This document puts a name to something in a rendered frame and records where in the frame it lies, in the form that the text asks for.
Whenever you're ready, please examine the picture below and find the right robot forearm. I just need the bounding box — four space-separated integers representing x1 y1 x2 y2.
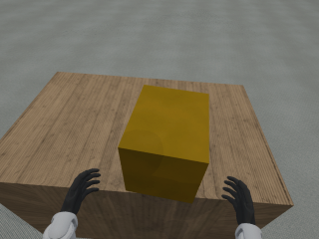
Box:
235 223 263 239

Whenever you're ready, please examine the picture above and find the carton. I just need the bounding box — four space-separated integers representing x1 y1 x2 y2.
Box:
118 85 209 204

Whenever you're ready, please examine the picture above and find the robot right hand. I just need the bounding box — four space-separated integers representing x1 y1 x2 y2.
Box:
221 176 256 225

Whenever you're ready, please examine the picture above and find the pedestal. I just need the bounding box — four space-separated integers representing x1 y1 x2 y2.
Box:
0 72 294 239

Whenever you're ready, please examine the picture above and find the robot left hand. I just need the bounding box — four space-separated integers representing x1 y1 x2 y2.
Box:
60 168 101 215

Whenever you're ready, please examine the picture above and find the left robot forearm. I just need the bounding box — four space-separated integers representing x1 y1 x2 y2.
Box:
43 211 78 239

